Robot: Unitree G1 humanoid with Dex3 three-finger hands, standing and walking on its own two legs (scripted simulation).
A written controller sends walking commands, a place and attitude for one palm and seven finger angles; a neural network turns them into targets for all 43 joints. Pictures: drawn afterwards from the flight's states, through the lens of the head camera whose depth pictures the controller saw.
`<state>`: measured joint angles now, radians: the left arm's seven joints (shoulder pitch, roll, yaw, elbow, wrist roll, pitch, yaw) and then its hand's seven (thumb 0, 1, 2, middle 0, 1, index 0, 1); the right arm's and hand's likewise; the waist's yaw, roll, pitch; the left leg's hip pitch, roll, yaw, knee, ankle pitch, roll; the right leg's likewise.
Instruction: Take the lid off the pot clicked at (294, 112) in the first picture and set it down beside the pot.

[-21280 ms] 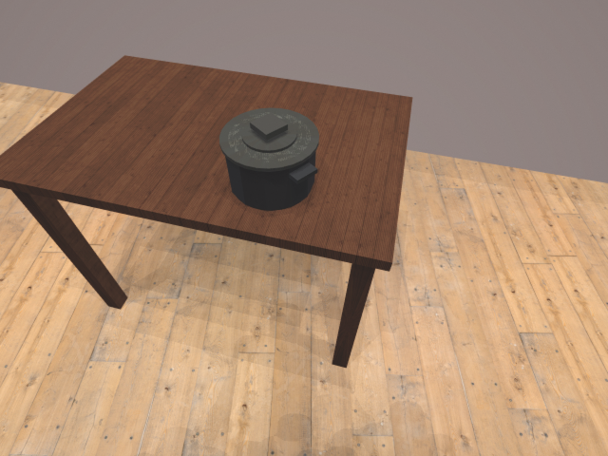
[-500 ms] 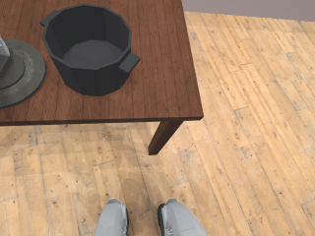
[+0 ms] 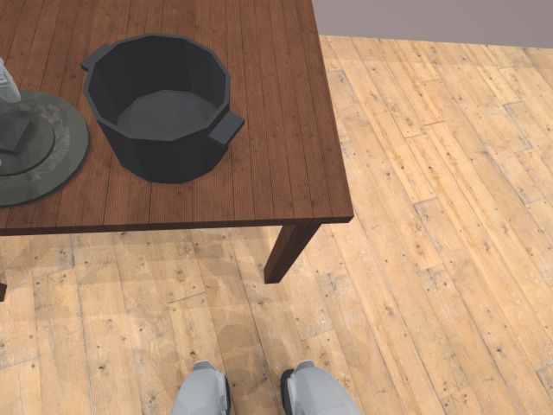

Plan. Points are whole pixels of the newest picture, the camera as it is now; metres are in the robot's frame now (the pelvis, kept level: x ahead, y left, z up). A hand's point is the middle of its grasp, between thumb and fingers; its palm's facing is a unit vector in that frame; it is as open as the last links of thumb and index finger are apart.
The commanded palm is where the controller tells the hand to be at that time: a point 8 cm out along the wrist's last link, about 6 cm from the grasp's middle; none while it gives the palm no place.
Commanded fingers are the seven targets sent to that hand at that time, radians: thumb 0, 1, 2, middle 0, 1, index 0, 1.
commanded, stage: raise the empty hand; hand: left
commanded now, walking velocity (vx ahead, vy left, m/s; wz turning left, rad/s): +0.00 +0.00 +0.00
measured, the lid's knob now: (4, 134) +0.53 +0.34 -0.01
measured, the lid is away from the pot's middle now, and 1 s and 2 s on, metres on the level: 0.23 0.23 0.23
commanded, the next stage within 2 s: draw the hand back to the body in 0.92 s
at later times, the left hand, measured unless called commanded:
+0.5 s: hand out of the picture +0.49 +0.35 +0.11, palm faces -0.44 -0.14 -0.89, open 10.9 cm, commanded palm +0.53 +0.34 +0.16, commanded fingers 0.00 0.11 0.40 -0.28 -0.99 -0.28 -0.99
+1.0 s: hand out of the picture +0.49 +0.35 +0.14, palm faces -0.44 -0.13 -0.89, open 10.9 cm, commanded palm +0.53 +0.34 +0.20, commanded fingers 0.00 0.11 0.40 -0.28 -0.99 -0.28 -0.99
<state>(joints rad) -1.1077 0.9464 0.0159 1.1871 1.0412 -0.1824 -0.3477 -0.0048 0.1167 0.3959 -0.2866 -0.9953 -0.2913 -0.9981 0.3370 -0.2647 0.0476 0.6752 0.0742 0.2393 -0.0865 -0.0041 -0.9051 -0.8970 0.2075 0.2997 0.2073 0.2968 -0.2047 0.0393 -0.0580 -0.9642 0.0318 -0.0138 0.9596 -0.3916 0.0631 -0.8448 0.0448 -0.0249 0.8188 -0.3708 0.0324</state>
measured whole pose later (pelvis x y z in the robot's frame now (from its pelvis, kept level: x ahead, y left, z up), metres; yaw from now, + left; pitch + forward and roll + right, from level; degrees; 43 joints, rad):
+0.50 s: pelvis +0.01 +0.00 +0.02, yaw +0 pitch +19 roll -5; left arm -1.09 0.95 0.02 1.16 1.01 -0.19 -0.40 0.00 0.12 0.40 -0.29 -1.00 -0.29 -1.00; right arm 0.34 -0.28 0.03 0.68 0.09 0.25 -0.08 0.00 -0.91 -0.90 0.21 0.30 0.21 0.30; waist -0.18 0.04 -0.07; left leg -0.82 0.03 0.00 0.86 -0.37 0.06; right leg -0.71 0.04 -0.01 0.71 -0.34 0.03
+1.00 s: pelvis +0.01 +0.00 +0.03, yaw +1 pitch +17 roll -5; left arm -1.16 0.95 -0.04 1.20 1.00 -0.16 -0.44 0.00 0.12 0.40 -0.29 -1.00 -0.29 -1.00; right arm 0.36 -0.28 0.02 0.70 0.10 0.23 -0.08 0.00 -0.91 -0.90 0.21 0.30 0.21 0.30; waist -0.17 0.03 -0.07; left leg -0.75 0.02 0.01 0.79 -0.34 0.07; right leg -0.63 0.03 0.00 0.64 -0.31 0.03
